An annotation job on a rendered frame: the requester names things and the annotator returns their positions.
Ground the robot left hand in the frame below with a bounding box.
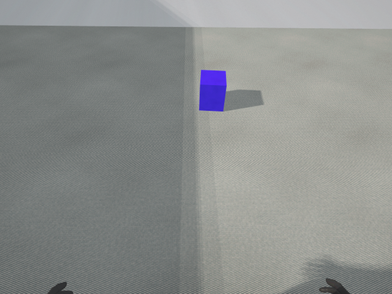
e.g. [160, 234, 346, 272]
[47, 282, 73, 294]

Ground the carton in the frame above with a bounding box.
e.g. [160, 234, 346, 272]
[199, 70, 227, 111]

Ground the robot right hand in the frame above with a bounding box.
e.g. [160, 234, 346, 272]
[319, 278, 350, 294]

